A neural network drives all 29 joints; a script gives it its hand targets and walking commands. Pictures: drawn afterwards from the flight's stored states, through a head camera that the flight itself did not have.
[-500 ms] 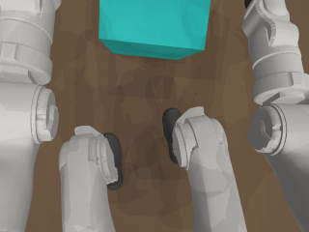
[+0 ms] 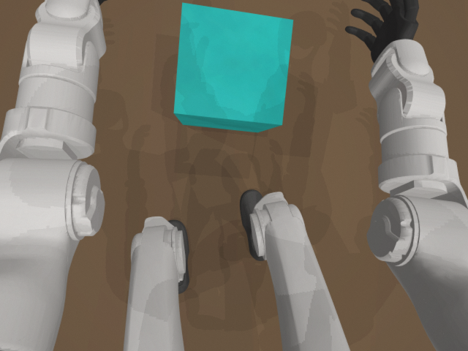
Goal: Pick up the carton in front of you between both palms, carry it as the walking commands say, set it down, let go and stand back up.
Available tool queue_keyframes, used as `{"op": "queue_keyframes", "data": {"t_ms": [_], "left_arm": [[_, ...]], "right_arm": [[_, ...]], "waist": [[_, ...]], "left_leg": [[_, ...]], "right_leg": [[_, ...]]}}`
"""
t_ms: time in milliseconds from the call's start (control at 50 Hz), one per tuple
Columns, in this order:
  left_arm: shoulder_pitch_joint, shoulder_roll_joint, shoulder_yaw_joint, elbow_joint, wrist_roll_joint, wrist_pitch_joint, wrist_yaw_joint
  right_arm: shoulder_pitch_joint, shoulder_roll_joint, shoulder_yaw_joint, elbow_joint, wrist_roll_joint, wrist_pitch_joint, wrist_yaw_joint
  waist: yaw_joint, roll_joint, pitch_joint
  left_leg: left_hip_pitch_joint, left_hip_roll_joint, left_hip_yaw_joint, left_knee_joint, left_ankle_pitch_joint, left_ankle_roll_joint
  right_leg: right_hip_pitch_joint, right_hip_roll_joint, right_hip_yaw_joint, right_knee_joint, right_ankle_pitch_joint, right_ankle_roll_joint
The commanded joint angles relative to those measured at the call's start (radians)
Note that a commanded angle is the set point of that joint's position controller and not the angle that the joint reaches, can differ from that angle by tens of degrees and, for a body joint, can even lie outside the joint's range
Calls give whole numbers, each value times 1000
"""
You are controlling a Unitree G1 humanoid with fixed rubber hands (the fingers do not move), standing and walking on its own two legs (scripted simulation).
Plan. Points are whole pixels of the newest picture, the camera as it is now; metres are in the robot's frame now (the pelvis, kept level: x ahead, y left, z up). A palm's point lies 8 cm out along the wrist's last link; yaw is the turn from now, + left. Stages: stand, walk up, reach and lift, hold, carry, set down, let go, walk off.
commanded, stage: set down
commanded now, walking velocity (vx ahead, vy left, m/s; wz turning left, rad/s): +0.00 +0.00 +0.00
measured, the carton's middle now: (228, 81) +0.54 -0.09 -0.40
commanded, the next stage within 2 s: let go in 0.28 s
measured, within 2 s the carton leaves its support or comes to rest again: neither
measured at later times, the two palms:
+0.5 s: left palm out of the picture +0.55 +0.12 +0.03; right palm out of the picture +0.47 -0.27 +0.03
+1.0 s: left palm out of the picture +0.38 +0.17 +0.13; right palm out of the picture +0.30 -0.26 +0.15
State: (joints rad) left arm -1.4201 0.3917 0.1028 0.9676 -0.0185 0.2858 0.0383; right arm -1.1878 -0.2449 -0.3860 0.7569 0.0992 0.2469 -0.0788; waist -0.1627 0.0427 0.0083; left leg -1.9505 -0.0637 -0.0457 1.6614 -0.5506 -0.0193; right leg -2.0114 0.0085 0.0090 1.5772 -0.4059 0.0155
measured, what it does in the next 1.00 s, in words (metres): rises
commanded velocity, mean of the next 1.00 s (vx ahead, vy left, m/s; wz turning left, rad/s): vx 0.00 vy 0.00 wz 0.00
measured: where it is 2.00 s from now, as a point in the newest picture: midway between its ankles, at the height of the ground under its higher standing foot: (217, 252)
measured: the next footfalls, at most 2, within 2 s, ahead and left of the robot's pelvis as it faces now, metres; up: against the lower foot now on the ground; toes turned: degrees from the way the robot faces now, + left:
none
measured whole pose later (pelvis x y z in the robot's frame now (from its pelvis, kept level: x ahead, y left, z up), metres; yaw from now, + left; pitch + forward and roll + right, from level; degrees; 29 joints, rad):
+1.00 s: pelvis +0.09 -0.02 +0.23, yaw -1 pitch +20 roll +1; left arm -0.18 0.15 0.15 0.59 0.07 0.03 0.04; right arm -0.02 -0.19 -0.08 0.46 0.01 0.03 0.09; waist -0.10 -0.02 -0.02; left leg -0.66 -0.02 -0.06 0.64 -0.33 -0.02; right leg -0.74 0.03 0.03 0.64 -0.23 -0.01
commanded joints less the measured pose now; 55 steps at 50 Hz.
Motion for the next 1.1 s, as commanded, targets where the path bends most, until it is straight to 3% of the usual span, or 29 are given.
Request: {"op": "queue_keyframes", "data": {"t_ms": [0,240,340,500,580,640,780,900,1000,1080], "left_arm": [[-289,89,32,-115,18,-21,-9],[-219,63,90,-73,65,-52,-52],[-102,16,140,-78,117,-68,-48],[309,-155,175,-341,170,-90,55],[464,-198,146,-474,159,-115,76],[587,-205,123,-509,147,-140,72],[912,-193,100,-456,128,-211,34],[1137,-164,71,-453,98,-267,7],[1300,-144,44,-487,78,-299,-13],[1401,-139,21,-522,65,-304,-29]], "right_arm": [[-191,-131,-16,-120,-10,-18,10],[-131,-84,-54,-121,-76,-39,33],[-41,-54,-64,-121,-136,-59,65],[300,-86,16,-241,-207,-93,161],[453,-93,76,-294,-190,-111,195],[577,-77,122,-301,-167,-129,208],[861,-30,204,-302,-125,-188,200],[1088,-26,268,-366,-92,-231,175],[1256,-34,314,-428,-72,-253,159],[1325,-39,334,-439,-63,-253,155]], "waist": [[-56,125,-1163],[-52,93,-1066],[-28,81,-1076],[-4,32,-1119],[9,-1,-970],[23,-16,-861],[57,-63,-694],[68,-93,-557],[86,-80,-425],[113,-32,-290]], "left_leg": [[546,-53,82,-225,305,-10],[673,-45,65,-495,330,-12],[770,-43,61,-593,391,-19],[981,-42,50,-743,550,-37],[994,-37,53,-836,468,-34],[1010,-35,61,-892,399,-28],[1043,-28,62,-985,346,-6],[1181,-17,50,-1065,353,7],[1381,-4,36,-1145,387,10],[1547,12,25,-1211,428,3]], "right_leg": [[792,51,-108,-150,469,34],[963,45,-91,-409,479,42],[1060,44,-92,-492,515,40],[1330,46,-71,-608,656,8],[1449,37,-40,-690,617,0],[1530,26,-13,-748,580,1],[1741,4,43,-834,638,14],[1860,2,55,-914,670,22],[1905,8,43,-1001,634,23],[1894,19,17,-1071,537,18]]}}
